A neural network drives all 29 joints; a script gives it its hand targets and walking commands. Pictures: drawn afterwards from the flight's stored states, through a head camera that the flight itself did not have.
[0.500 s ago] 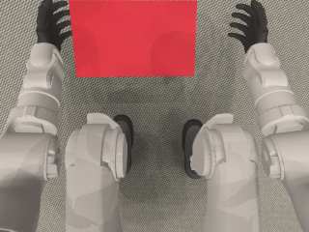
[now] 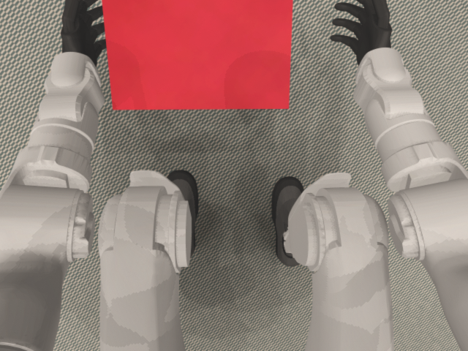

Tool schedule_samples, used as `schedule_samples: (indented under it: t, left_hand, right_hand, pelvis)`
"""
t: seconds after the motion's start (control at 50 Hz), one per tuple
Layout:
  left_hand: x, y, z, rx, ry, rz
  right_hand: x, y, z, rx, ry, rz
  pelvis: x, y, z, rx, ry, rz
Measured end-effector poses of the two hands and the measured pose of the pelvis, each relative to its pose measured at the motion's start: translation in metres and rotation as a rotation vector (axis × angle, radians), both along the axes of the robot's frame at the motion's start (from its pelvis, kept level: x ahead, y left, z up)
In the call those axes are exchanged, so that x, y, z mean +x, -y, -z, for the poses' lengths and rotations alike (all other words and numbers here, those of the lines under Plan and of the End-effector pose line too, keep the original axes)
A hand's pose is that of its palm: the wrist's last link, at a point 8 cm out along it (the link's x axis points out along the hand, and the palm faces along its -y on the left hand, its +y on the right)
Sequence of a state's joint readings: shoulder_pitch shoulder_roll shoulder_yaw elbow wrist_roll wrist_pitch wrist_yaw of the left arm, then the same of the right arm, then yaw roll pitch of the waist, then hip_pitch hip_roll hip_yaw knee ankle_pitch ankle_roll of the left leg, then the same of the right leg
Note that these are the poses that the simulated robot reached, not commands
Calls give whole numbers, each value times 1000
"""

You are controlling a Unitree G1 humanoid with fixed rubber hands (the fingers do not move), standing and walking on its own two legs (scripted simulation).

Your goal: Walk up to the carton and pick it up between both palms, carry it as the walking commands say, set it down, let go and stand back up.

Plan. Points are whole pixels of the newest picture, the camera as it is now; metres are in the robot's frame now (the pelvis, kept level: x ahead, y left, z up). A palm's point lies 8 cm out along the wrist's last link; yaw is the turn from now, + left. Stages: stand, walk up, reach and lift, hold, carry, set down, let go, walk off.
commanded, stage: reach and lift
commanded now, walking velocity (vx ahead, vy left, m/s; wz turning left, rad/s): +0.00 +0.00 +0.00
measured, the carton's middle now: (204, 66) +0.48 +0.08 -0.26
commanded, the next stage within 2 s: none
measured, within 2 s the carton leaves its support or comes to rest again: leaves its support in 1.08 s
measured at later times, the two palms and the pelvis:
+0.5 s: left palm (99, 32) +0.50 +0.21 -0.18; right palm (343, 30) +0.52 -0.12 -0.18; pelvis +0.01 +0.01 +0.01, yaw +0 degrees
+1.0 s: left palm (101, 32) +0.50 +0.21 -0.18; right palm (344, 34) +0.51 -0.12 -0.18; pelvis +0.01 +0.00 +0.00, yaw +0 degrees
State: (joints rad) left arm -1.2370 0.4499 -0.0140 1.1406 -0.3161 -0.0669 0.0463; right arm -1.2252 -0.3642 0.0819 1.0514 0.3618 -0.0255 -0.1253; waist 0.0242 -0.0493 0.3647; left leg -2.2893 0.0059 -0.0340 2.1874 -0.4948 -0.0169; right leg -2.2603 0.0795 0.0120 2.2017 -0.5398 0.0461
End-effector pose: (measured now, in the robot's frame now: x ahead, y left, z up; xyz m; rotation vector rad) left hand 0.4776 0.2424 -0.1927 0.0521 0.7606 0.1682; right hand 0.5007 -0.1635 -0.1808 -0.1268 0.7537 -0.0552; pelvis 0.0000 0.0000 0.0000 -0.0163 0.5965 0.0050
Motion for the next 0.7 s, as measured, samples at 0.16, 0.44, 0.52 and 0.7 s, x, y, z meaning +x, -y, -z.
schedule_samples:
  t: [0.16, 0.44, 0.52, 0.7]
  left_hand:
    - [2, 2, -1, 8, -6, -5]
    - [23, 25, -9, -2, 14, 36]
    - [23, 29, -8, -1, 4, 34]
    - [20, 30, -8, -13, -3, 6]
  right_hand:
    - [8, -16, 1, 9, -15, -11]
    - [20, -48, -4, 52, -1, -8]
    - [19, -44, -2, 48, 4, -3]
    - [17, -45, -3, 49, -5, 32]
  pelvis:
    - [1, -2, -3, -1, -15, -5]
    - [7, -6, -5, -7, -47, -11]
    - [9, -5, -5, -6, -56, -12]
    - [8, -1, -2, 3, -41, -6]
